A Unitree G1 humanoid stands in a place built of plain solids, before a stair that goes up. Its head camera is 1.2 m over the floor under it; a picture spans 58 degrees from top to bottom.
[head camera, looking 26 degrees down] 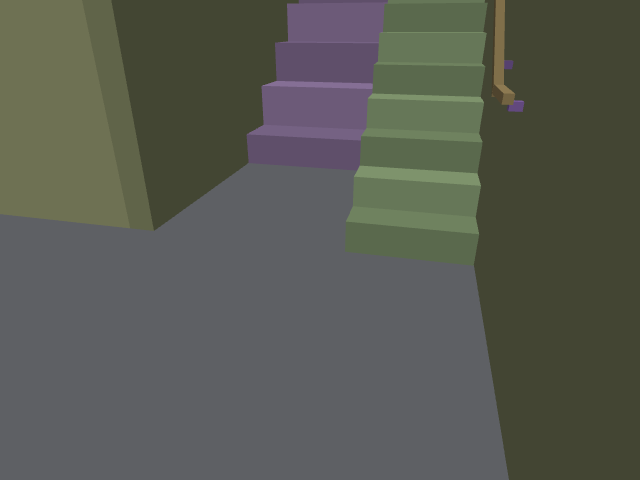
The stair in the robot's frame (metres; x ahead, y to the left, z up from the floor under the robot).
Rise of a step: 0.20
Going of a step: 0.24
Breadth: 0.74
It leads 13 degrees to the right of straight ahead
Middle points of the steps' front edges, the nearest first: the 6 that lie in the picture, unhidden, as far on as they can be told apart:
2.21 -0.51 0.20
2.45 -0.56 0.39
2.68 -0.62 0.59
2.92 -0.68 0.78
3.15 -0.73 0.98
3.38 -0.79 1.17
